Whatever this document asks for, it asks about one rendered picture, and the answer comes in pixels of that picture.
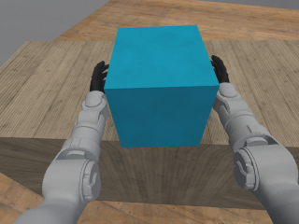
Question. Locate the right robot upper arm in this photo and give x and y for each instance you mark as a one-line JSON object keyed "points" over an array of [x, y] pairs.
{"points": [[269, 172]]}

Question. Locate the left robot hand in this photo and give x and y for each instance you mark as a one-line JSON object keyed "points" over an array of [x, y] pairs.
{"points": [[98, 82]]}

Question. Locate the carton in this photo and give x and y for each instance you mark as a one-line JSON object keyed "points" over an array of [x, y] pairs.
{"points": [[160, 86]]}

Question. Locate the right robot hand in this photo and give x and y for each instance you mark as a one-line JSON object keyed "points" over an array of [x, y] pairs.
{"points": [[220, 69]]}

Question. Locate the robot right forearm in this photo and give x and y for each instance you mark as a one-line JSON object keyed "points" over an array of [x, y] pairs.
{"points": [[241, 126]]}

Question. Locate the robot left forearm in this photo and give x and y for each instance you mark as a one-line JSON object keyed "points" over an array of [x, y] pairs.
{"points": [[87, 133]]}

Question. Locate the pedestal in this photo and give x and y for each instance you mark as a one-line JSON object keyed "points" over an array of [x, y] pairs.
{"points": [[44, 83]]}

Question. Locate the left robot upper arm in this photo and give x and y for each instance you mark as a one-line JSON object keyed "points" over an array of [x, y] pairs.
{"points": [[69, 185]]}

